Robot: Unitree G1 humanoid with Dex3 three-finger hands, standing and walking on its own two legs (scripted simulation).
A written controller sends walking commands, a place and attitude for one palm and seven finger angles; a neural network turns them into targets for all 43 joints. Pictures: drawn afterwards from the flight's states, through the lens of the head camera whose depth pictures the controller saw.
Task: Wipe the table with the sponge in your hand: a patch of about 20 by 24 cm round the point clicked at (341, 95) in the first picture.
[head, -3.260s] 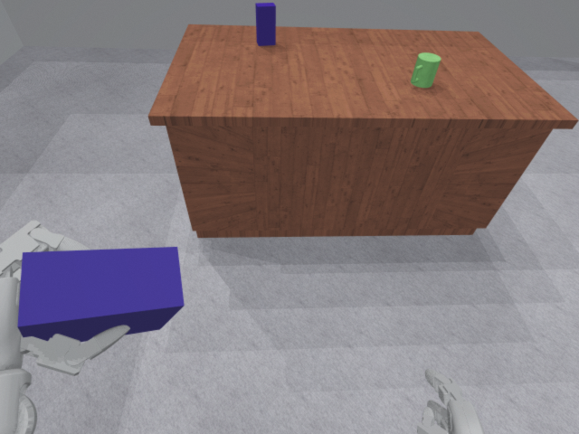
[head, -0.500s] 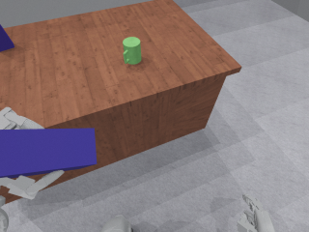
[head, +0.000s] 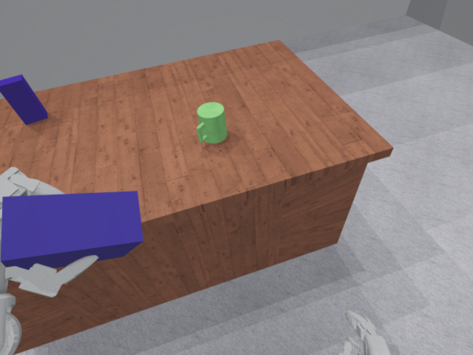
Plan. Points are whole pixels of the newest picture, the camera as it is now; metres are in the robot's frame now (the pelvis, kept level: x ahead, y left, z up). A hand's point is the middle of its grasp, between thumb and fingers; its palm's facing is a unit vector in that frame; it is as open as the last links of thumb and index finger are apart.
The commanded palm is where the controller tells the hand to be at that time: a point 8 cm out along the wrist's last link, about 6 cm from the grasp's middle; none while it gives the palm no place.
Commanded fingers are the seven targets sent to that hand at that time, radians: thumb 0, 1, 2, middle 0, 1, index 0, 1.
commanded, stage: take the last steps up to it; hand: left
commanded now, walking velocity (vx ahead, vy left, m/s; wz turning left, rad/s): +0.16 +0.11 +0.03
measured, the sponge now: (95, 230) +0.23 +0.20 +0.17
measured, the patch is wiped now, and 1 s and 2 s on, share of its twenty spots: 0.00 0.00 0.00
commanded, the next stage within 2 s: come to a stop and stand still in 0.18 s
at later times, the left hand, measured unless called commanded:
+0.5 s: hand (57, 199) +0.27 +0.26 +0.19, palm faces +0.44 -0.81 -0.37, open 10.3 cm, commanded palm +0.20 +0.29 +0.19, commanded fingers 0.00 0.10 1.30 -1.20 -1.60 -1.20 -1.60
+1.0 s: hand (125, 227) +0.25 +0.17 +0.14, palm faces +0.26 -0.88 -0.41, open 10.3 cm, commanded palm +0.19 +0.23 +0.19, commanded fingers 0.00 0.10 1.30 -1.20 -1.60 -1.20 -1.60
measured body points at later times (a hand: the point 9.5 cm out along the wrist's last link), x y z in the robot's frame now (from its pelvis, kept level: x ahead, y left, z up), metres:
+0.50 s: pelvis +0.05 +0.01 +0.01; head +0.05 +0.02 +0.46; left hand +0.24 +0.30 +0.21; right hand +0.21 -0.22 -0.07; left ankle +0.08 +0.12 -0.72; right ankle +0.04 -0.10 -0.70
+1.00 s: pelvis +0.02 -0.04 +0.01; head +0.07 -0.04 +0.46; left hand +0.23 +0.22 +0.17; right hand +0.17 -0.32 -0.07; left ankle +0.04 +0.10 -0.72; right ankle +0.06 -0.10 -0.72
